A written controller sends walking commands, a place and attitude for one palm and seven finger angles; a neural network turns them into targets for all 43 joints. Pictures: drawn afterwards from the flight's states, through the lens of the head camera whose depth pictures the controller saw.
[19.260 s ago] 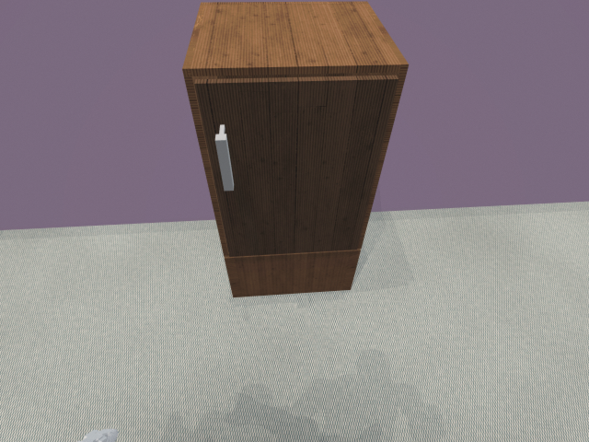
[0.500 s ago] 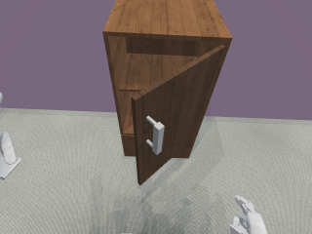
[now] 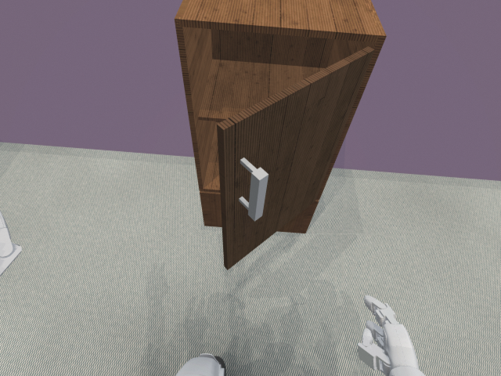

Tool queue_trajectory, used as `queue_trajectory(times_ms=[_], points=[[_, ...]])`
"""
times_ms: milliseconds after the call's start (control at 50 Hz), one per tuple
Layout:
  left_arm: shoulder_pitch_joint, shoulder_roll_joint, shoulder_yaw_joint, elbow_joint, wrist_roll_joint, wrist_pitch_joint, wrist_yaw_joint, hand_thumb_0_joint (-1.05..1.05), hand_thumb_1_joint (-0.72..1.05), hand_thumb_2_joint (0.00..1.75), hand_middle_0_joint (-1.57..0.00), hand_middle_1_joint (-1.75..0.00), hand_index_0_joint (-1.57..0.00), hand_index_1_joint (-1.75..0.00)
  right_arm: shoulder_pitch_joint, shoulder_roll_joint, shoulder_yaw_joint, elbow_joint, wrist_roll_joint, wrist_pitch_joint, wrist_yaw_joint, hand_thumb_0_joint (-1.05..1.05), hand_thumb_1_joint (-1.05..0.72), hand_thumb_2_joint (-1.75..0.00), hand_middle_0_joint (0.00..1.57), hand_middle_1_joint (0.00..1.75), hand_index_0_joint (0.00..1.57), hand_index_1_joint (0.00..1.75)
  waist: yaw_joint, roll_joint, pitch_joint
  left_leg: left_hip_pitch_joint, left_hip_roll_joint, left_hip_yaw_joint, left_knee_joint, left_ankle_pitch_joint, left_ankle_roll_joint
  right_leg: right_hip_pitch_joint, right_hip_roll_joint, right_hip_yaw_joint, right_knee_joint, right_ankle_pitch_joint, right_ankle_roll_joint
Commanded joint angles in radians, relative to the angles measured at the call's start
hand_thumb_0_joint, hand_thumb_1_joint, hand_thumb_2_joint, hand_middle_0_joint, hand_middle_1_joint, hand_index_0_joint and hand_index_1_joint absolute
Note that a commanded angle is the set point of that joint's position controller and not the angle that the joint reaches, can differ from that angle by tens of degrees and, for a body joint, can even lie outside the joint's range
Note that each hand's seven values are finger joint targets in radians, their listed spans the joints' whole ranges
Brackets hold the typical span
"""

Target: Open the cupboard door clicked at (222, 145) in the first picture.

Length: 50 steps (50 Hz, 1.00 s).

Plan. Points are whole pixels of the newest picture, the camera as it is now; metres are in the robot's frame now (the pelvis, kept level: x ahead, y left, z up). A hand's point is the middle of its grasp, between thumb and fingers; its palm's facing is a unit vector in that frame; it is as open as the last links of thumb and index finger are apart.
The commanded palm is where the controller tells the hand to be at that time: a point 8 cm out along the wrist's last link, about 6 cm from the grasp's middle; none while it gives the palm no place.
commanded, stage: step back with the hand held close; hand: left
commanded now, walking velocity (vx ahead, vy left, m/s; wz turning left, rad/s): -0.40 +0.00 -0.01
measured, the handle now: (250, 189) +0.46 +0.05 -0.04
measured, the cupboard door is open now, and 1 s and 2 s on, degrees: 44 44 44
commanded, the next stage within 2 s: stop stepping back and stand still in 0.32 s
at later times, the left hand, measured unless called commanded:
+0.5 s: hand out of the picture +0.08 +0.25 +0.18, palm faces +0.35 -0.81 -0.47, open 7.4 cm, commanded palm +0.02 +0.29 +0.19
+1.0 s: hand out of the picture +0.01 +0.22 +0.18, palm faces +0.38 -0.79 -0.48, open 7.4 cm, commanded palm -0.06 +0.27 +0.19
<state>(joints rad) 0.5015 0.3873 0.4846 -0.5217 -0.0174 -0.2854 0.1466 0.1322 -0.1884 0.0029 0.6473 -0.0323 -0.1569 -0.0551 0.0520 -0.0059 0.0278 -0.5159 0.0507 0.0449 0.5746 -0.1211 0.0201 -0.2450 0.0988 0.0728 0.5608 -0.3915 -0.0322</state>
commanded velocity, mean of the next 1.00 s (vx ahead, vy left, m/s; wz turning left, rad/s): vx -0.02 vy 0.02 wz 0.01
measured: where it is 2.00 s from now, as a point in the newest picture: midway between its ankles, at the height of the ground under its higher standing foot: outside the picture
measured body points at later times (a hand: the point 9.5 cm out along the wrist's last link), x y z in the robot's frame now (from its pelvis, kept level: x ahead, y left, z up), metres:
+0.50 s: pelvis -0.13 -0.01 +0.02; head -0.11 +0.03 +0.47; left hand +0.06 +0.30 +0.20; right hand +0.04 -0.24 -0.05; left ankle -0.01 +0.09 -0.72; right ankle -0.22 -0.13 -0.68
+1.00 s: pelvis -0.21 -0.03 +0.00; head -0.22 -0.03 +0.45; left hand -0.02 +0.26 +0.20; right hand -0.09 -0.27 -0.09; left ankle -0.18 +0.11 -0.72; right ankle -0.22 -0.11 -0.73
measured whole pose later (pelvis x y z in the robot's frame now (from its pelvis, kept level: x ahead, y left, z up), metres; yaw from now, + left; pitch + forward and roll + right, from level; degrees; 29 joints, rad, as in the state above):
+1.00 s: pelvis -0.21 -0.03 +0.00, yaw -2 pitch -1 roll +0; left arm 0.55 0.42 0.42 -0.47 -0.01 -0.20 0.15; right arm 0.28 -0.19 0.02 0.66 -0.01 -0.16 -0.07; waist -0.04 -0.01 -0.03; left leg -0.34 0.04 0.03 0.69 -0.36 0.00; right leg -0.24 0.03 -0.07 0.61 -0.35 -0.06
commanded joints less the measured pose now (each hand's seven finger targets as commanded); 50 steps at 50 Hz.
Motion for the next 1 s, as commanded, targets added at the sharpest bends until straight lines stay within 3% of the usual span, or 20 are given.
queue_trajectory(times_ms=[0, 40, 100, 160, 200, 260, 380, 480, 500, 520, 540, 560, 580, 620, 700, 760, 820, 900, 960, 980], points=[[-0.085, 0.247, 0.067, -0.202, -0.010, -0.029, 0.012, 0.00, 0.90, 0.90, -0.20, -0.30, -0.20, -0.30, -0.051, -0.137, -0.070, -0.154, 0.031, -0.025, -0.016, 0.00, -0.90, -0.90, 0.20, 0.30, 0.20, 0.30, -0.063, -0.128, -0.331, 0.396, -0.023, 0.019, 0.056, 0.157, -0.013, -0.007, -0.219, 0.136, -0.167, 0.973, 0.089], [0.033, 0.279, 0.107, -0.170, -0.010, -0.008, 0.011, 0.00, 0.90, 0.90, -0.20, -0.30, -0.20, -0.30, -0.084, -0.113, -0.054, -0.186, 0.033, 0.005, -0.018, 0.00, -0.90, -0.90, 0.20, 0.30, 0.20, 0.30, -0.041, -0.139, -0.238, 0.228, -0.070, -0.007, 0.145, -0.145, -0.021, -0.004, -0.286, 0.175, -0.203, 0.904, 0.019], [0.065, 0.285, 0.130, -0.159, -0.015, 0.010, 0.002, 0.00, 0.90, 0.90, -0.20, -0.30, -0.20, -0.30, -0.096, -0.105, -0.029, -0.197, 0.025, 0.040, -0.025, 0.00, -0.90, -0.90, 0.20, 0.30, 0.20, 0.30, -0.047, -0.107, -0.164, 0.084, -0.066, -0.044, 0.049, -0.185, -0.030, 0.109, -0.276, 0.159, -0.150, 1.052, -0.052], [0.052, 0.291, 0.124, -0.208, -0.023, 0.003, -0.007, 0.00, 0.90, 0.90, -0.20, -0.30, -0.20, -0.30, -0.064, -0.151, -0.046, -0.196, 0.039, 0.060, -0.041, 0.00, -0.90, -0.90, 0.20, 0.30, 0.20, 0.30, -0.045, 0.113, -0.239, 0.324, 0.025, -0.092, -0.214, 0.573, -0.014, 0.133, -0.084, 0.013, -0.064, 0.811, 0.045], [0.130, 0.293, 0.124, -0.238, -0.049, 0.011, -0.017, 0.00, 0.90, 0.90, -0.20, -0.30, -0.20, -0.30, -0.046, -0.149, -0.062, -0.214, 0.022, 0.047, -0.023, 0.00, -0.90, -0.90, 0.20, 0.30, 0.20, 0.30, -0.034, 0.281, -0.360, 0.532, 0.193, -0.219, -0.219, 1.008, 0.029, -0.025, -0.017, -0.038, 0.125, 0.063, 0.048], [0.158, 0.230, 0.073, -0.285, -0.053, 0.023, -0.013, 0.00, 0.90, 0.90, -0.20, -0.30, -0.20, -0.30, -0.010, -0.149, -0.064, -0.189, 0.018, -0.006, 0.002, 0.00, -0.90, -0.90, 0.20, 0.30, 0.20, 0.30, -0.030, 0.182, -0.307, 0.488, 0.255, -0.215, -0.235, 0.771, 0.115, -0.109, -0.036, -0.009, 0.316, -0.084, 0.043], [0.063, 0.230, 0.063, -0.229, -0.049, 0.086, 0.024, 0.00, 0.90, 0.90, -0.20, -0.30, -0.20, -0.30, -0.052, -0.158, -0.054, -0.158, 0.011, -0.035, -0.021, 0.00, -0.90, -0.90, 0.20, 0.30, 0.20, 0.30, -0.046, 0.164, -0.170, 0.239, 0.229, -0.201, -0.409, 0.028, 0.127, -0.038, -0.050, -0.062, 0.351, -0.088, 0.054], [0.063, 0.234, 0.062, -0.266, -0.043, 0.086, 0.039, 0.00, 0.90, 0.90, -0.20, -0.30, -0.20, -0.30, -0.045, -0.151, -0.045, -0.177, 0.013, -0.032, -0.024, 0.00, -0.90, -0.90, 0.20, 0.30, 0.20, 0.30, -0.045, 0.302, -0.160, 0.091, 0.061, -0.074, -0.446, -0.471, -0.011, 0.217, 0.001, -0.202, -0.099, -0.107, 0.000], [0.082, 0.251, 0.070, -0.271, -0.039, 0.082, 0.036, 0.00, 0.90, 0.90, -0.20, -0.30, -0.20, -0.30, -0.039, -0.138, -0.044, -0.180, 0.014, -0.024, -0.020, 0.00, -0.90, -0.90, 0.20, 0.30, 0.20, 0.30, -0.053, 0.180, -0.131, 0.123, -0.023, -0.012, -0.279, -0.417, -0.046, 0.147, -0.066, -0.130, -0.294, -0.105, -0.028], [0.094, 0.308, 0.109, -0.297, -0.031, 0.070, 0.035, 0.00, 0.90, 0.90, -0.20, -0.30, -0.20, -0.30, -0.028, -0.130, -0.047, -0.172, 0.008, -0.008, -0.013, 0.00, -0.90, -0.90, 0.20, 0.30, 0.20, 0.30, -0.059, -0.039, -0.138, 0.247, -0.088, 0.011, 0.086, -0.276, -0.066, -0.105, -0.291, 0.148, -0.461, -0.208, -0.106], [0.051, 0.333, 0.127, -0.337, -0.038, 0.052, 0.039, 0.00, 0.90, 0.90, -0.20, -0.30, -0.20, -0.30, -0.043, -0.133, -0.034, -0.162, -0.006, -0.002, -0.013, 0.00, -0.90, -0.90, 0.20, 0.30, 0.20, 0.30, -0.035, -0.144, -0.088, 0.197, -0.079, -0.058, 0.376, -0.202, -0.060, -0.258, -0.471, 0.332, -0.507, -0.155, -0.185], [-0.034, 0.338, 0.126, -0.310, -0.023, 0.044, 0.040, 0.00, 0.90, 0.90, -0.20, -0.30, -0.20, -0.30, -0.010, -0.139, -0.032, -0.142, -0.010, 0.002, -0.003, 0.00, -0.90, -0.90, 0.20, 0.30, 0.20, 0.30, -0.061, -0.184, -0.088, 0.076, -0.029, -0.099, 0.501, -0.205, -0.066, -0.263, -0.513, 0.345, -0.492, -0.210, -0.201], [-0.050, 0.224, 0.057, -0.197, -0.032, 0.049, 0.028, 0.00, 0.90, 0.90, -0.20, -0.30, -0.20, -0.30, 0.033, -0.120, -0.042, -0.120, 0.016, -0.004, -0.011, 0.00, -0.90, -0.90, 0.20, 0.30, 0.20, 0.30, -0.074, -0.168, -0.087, 0.047, -0.036, -0.085, 0.503, -0.177, -0.060, -0.175, -0.393, 0.196, -0.408, -0.130, -0.131], [-0.079, 0.225, 0.040, -0.147, -0.024, 0.059, 0.031, 0.00, 0.90, 0.90, -0.20, -0.30, -0.20, -0.30, -0.004, -0.129, -0.039, -0.128, 0.031, -0.014, -0.030, 0.00, -0.90, -0.90, 0.20, 0.30, 0.20, 0.30, -0.076, -0.125, -0.053, 0.116, -0.001, -0.064, 0.311, -0.177, -0.038, -0.172, -0.340, 0.111, -0.353, -0.069, -0.084], [-0.104, 0.198, 0.017, -0.078, 0.000, 0.045, 0.041, 0.00, 0.90, 0.90, -0.20, -0.30, -0.20, -0.30, 0.019, -0.135, -0.033, -0.116, 0.024, -0.044, -0.062, 0.00, -0.90, -0.90, 0.20, 0.30, 0.20, 0.30, -0.067, 0.003, -0.020, 0.300, -0.030, 0.022, -0.102, -0.227, 0.015, -0.126, -0.266, 0.064, -0.229, -0.103, -0.061], [-0.098, 0.220, 0.050, -0.140, -0.008, 0.028, 0.039, 0.00, 0.90, 0.90, -0.20, -0.30, -0.20, -0.30, 0.029, -0.176, -0.046, -0.160, 0.036, -0.051, -0.065, 0.00, -0.90, -0.90, 0.20, 0.30, 0.20, 0.30, -0.058, 0.102, -0.065, 0.356, 0.124, -0.209, -0.165, -0.001, 0.082, -0.100, -0.119, -0.045, 0.020, 0.164, 0.014], [-0.080, 0.232, 0.057, -0.182, -0.004, 0.022, 0.027, 0.00, 0.90, 0.90, -0.20, -0.30, -0.20, -0.30, 0.033, -0.143, -0.034, -0.129, 0.016, -0.063, -0.049, 0.00, -0.90, -0.90, 0.20, 0.30, 0.20, 0.30, -0.077, 0.202, -0.052, 0.287, 0.222, -0.353, -0.293, -0.089, 0.140, -0.127, -0.090, -0.116, 0.202, -0.082, 0.043], [0.003, 0.203, 0.058, -0.168, 0.003, 0.029, 0.030, 0.00, 0.90, 0.90, -0.20, -0.30, -0.20, -0.30, 0.025, -0.154, -0.036, -0.137, 0.022, -0.067, -0.029, 0.00, -0.90, -0.90, 0.20, 0.30, 0.20, 0.30, -0.057, 0.164, -0.049, 0.117, 0.140, -0.139, -0.187, -0.218, 0.075, 0.094, -0.098, -0.122, -0.058, 0.032, 0.021], [0.036, 0.236, 0.088, -0.126, -0.012, 0.031, 0.030, 0.00, 0.90, 0.90, -0.20, -0.30, -0.20, -0.30, 0.033, -0.127, -0.056, -0.144, 0.031, -0.043, -0.017, 0.00, -0.90, -0.90, 0.20, 0.30, 0.20, 0.30, -0.049, -0.204, -0.016, -0.068, -0.054, -0.001, 0.370, -0.331, -0.015, 0.041, -0.407, 0.427, -0.377, -0.198, -0.156], [0.005, 0.231, 0.087, -0.132, -0.014, 0.014, 0.028, 0.00, 0.90, 0.90, -0.20, -0.30, -0.20, -0.30, 0.039, -0.136, -0.055, -0.137, 0.027, -0.044, -0.014, 0.00, -0.90, -0.90, 0.20, 0.30, 0.20, 0.30, -0.065, -0.144, -0.013, -0.106, -0.036, -0.049, 0.492, -0.291, -0.022, 0.054, -0.430, 0.403, -0.369, -0.044, -0.175]])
